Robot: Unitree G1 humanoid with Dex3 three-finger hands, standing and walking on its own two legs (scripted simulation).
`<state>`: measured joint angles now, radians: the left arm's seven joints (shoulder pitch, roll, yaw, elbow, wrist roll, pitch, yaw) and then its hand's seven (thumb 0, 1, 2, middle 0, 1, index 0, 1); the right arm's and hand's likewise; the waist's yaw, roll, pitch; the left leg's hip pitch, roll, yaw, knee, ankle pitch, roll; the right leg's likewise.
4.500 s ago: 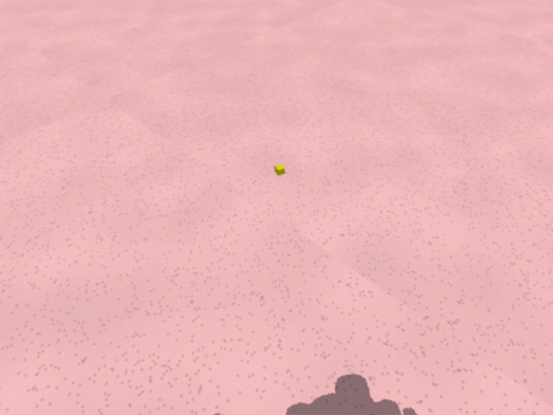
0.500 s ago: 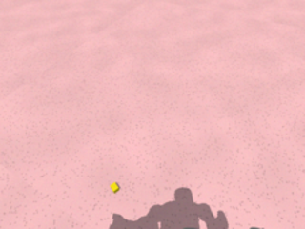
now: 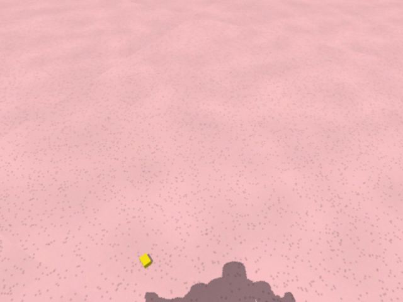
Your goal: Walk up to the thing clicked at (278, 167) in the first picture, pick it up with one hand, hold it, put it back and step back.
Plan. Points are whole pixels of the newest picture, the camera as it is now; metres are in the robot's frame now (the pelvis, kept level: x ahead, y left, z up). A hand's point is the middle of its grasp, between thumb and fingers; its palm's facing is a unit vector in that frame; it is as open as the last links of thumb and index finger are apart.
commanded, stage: walk up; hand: left
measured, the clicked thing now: (145, 260) +0.46 +0.25 -0.76
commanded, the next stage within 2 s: stand in 0.44 s
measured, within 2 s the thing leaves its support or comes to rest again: neither
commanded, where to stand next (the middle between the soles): +0.09 +0.01 m, yaw +1 degrees
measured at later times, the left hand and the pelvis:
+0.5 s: hand out of the picture +0.09 +0.26 -0.16, palm faces +0.00 -0.94 -0.33, open 7.4 cm; pelvis +0.01 +0.00 +0.00, yaw +1 degrees
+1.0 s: hand out of the picture +0.10 +0.25 -0.15, palm faces -0.01 -0.94 -0.34, open 7.4 cm; pelvis +0.02 +0.00 +0.00, yaw +1 degrees
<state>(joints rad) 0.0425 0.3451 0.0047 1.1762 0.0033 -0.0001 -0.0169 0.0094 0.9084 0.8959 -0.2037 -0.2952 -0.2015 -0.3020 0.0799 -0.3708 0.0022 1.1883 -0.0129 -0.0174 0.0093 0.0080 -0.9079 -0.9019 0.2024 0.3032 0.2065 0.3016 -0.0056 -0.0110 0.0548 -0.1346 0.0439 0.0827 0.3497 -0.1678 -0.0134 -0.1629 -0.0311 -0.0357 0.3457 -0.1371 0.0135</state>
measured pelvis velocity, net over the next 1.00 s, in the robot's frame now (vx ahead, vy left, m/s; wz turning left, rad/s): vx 0.02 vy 0.00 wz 0.02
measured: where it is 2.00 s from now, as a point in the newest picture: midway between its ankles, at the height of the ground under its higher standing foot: outside the picture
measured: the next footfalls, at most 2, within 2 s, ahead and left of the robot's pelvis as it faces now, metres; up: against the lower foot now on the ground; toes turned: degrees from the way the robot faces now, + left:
none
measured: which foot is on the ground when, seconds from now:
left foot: down 0.00-1.00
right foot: down 0.00-1.00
